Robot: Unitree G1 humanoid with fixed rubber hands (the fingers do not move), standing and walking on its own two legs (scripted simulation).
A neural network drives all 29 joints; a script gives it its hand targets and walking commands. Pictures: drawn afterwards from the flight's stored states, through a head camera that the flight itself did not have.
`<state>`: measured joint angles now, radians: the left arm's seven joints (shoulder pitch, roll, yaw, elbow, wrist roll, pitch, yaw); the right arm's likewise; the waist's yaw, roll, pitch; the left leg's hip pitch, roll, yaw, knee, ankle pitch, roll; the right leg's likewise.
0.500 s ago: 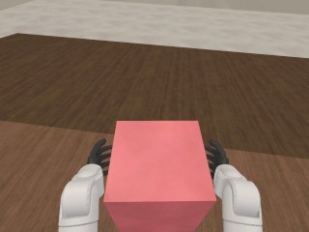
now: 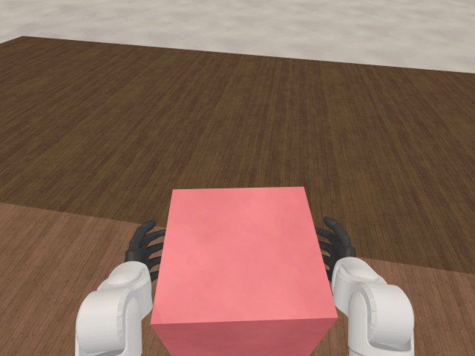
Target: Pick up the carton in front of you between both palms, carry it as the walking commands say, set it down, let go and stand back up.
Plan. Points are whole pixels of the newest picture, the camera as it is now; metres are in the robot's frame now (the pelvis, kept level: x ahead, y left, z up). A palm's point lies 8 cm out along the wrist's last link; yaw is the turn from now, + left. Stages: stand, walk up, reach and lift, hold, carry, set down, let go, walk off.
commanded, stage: carry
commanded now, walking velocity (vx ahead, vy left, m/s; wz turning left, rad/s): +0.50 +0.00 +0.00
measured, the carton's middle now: (240, 282) +0.26 +0.00 +0.02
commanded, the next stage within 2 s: none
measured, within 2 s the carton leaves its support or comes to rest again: neither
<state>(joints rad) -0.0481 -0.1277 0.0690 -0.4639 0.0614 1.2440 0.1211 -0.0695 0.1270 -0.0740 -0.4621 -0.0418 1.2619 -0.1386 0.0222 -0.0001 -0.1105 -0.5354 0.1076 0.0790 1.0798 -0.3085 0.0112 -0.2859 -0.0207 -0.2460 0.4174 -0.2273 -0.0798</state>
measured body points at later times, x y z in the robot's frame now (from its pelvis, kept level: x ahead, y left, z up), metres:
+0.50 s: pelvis +0.33 +0.05 +0.00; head +0.35 +0.06 +0.45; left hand +0.59 +0.17 +0.06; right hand +0.56 -0.13 +0.06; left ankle +0.34 +0.11 -0.74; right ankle +0.29 -0.10 -0.66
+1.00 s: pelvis +0.66 -0.03 +0.00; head +0.68 -0.04 +0.45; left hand +0.94 +0.12 +0.08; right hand +0.94 -0.18 +0.08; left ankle +0.63 +0.11 -0.65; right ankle +0.67 -0.09 -0.74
